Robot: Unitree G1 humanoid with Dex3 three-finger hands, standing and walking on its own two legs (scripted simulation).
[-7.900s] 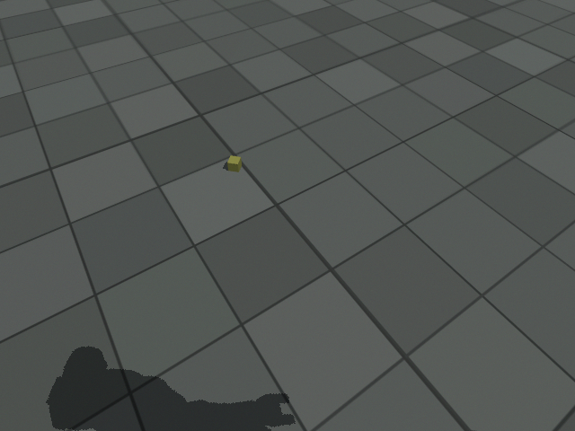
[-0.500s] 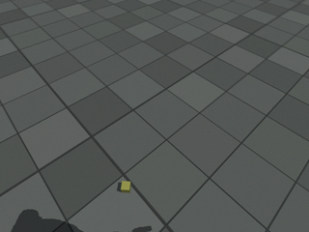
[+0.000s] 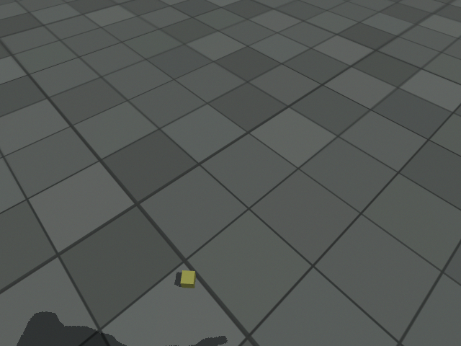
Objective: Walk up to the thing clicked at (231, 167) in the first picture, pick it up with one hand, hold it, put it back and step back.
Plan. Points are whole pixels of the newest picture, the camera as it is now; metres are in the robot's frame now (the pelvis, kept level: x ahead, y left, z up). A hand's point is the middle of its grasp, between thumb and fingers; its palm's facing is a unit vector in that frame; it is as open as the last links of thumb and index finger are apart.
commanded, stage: walk up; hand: left
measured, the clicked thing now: (188, 279) +0.48 +0.18 -0.76
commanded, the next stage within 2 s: stand in 0.82 s
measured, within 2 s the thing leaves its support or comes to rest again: neither
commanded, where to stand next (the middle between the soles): +0.03 -0.05 m, yaw +0 degrees
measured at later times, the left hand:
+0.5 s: hand out of the picture +0.06 +0.24 -0.16, palm faces +0.01 -0.95 -0.32, open 7.4 cm
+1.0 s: hand out of the picture +0.07 +0.23 -0.16, palm faces -0.01 -0.94 -0.33, open 7.4 cm
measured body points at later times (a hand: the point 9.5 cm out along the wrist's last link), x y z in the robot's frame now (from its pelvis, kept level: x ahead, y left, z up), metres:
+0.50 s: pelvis -0.01 -0.02 +0.00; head +0.01 -0.01 +0.45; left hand +0.06 +0.28 -0.14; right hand +0.08 -0.33 -0.13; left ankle +0.00 +0.12 -0.75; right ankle -0.01 -0.14 -0.75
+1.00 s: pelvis +0.00 -0.02 +0.00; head +0.01 -0.01 +0.45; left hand +0.07 +0.28 -0.14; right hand +0.07 -0.32 -0.13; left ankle +0.00 +0.12 -0.75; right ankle -0.01 -0.14 -0.75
